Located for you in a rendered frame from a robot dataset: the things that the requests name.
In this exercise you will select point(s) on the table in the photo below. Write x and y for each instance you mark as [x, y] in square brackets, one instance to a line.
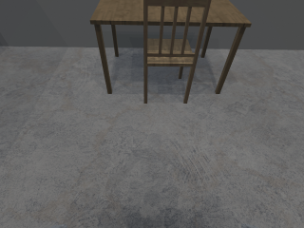
[222, 13]

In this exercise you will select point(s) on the chair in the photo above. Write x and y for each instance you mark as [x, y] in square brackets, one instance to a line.
[160, 52]

